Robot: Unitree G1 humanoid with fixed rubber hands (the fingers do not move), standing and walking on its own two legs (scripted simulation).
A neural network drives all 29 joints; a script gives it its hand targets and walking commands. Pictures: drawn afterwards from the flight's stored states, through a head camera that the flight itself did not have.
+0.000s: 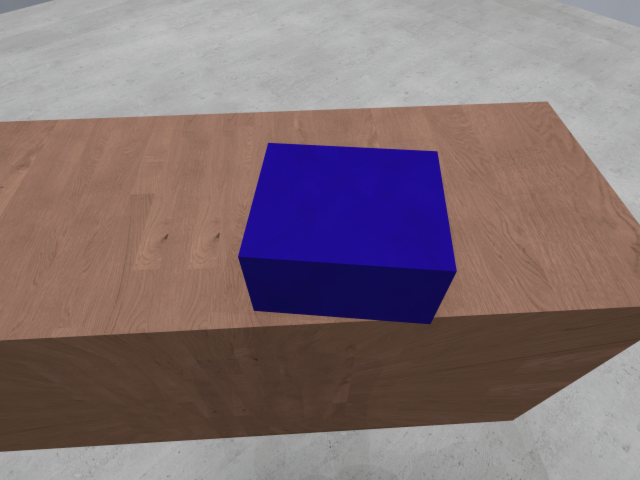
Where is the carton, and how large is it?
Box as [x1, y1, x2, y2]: [238, 143, 456, 323]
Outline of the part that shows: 268,143 238,255 254,310 430,323 456,271 437,152 420,150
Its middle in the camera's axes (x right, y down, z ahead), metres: +0.04 -0.02 +0.59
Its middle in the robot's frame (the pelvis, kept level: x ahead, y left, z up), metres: +0.45 -0.02 +0.02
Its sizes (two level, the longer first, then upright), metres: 0.264 0.222 0.141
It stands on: a pedestal, 0.72 m high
